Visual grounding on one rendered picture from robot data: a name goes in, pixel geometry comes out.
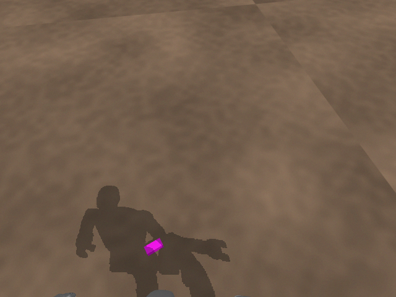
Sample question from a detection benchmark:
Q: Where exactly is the small box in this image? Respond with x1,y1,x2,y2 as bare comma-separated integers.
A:
144,238,164,256

